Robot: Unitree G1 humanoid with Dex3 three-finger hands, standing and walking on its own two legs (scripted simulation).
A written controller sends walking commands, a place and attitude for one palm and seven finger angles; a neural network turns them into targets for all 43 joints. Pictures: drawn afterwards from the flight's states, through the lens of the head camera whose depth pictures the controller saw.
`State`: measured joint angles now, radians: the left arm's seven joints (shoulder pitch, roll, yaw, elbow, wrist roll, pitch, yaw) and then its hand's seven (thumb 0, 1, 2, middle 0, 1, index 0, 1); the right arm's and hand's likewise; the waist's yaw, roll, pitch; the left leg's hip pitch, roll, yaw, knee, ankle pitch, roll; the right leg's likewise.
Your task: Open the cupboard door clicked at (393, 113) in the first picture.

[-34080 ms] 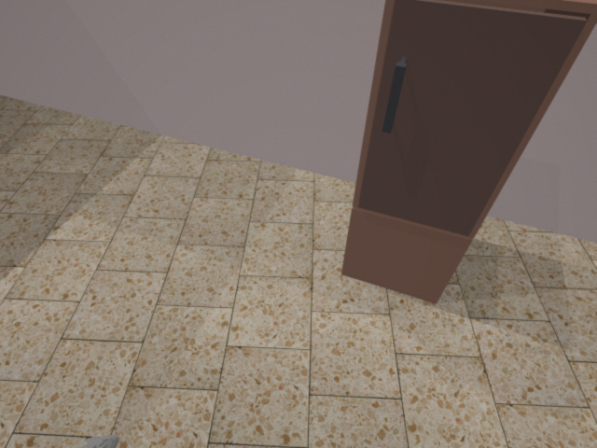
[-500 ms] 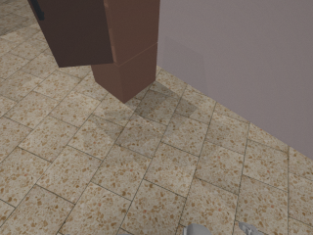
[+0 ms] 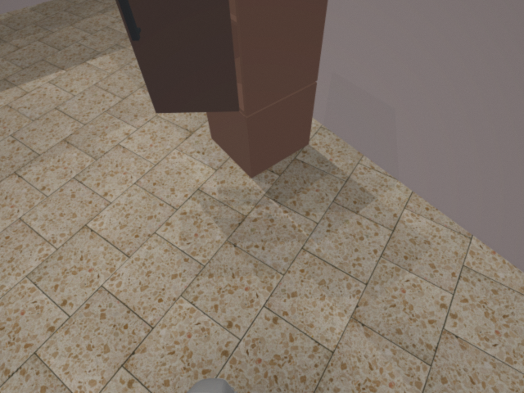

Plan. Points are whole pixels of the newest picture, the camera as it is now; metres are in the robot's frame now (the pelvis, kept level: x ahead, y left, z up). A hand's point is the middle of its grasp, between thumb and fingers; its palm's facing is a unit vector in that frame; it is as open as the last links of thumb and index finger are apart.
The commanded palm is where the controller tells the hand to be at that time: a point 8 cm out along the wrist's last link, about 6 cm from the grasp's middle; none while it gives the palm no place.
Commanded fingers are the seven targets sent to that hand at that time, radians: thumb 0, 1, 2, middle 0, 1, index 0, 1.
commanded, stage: take the last steps up to it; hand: left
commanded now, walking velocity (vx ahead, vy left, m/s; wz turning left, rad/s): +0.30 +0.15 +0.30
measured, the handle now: (128, 9) +1.09 +0.46 +0.06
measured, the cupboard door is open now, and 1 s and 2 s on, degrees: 53 53 53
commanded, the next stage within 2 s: come to a stop and stand still in 1.58 s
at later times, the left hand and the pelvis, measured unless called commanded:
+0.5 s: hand (132, 384) +0.15 +0.24 -0.16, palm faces +0.10 -0.98 -0.19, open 7.4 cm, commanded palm none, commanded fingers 0.00 0.90 0.90 -0.20 -0.30 -0.20 -0.30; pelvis +0.08 +0.05 +0.00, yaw +5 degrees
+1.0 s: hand (134, 362) +0.18 +0.25 -0.16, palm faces +0.27 -0.94 -0.21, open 7.2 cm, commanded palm none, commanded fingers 0.00 0.90 0.90 -0.20 -0.30 -0.20 -0.30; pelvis +0.25 +0.08 +0.01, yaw +10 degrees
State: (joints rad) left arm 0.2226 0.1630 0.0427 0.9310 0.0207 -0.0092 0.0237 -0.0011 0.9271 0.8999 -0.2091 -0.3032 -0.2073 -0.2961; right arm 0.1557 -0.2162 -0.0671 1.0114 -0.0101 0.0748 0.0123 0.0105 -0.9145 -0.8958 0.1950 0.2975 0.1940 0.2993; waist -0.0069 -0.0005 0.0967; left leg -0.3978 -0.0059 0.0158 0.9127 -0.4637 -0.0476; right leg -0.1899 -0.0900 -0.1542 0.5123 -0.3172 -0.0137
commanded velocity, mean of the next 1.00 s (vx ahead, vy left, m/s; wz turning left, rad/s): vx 0.30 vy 0.14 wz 0.09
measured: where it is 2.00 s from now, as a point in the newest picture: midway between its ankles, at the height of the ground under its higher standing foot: (223, 290)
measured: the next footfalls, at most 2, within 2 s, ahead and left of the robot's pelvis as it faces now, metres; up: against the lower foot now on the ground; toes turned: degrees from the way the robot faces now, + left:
left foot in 0.14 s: +0.03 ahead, +0.12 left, +0.00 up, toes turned +6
right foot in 0.62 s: +0.24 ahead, -0.05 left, +0.00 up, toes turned -2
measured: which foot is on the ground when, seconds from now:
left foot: up 0.00-0.12, down 0.14-0.62, up 0.64-1.00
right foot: down 0.00-0.14, up 0.16-0.60, down 0.62-1.00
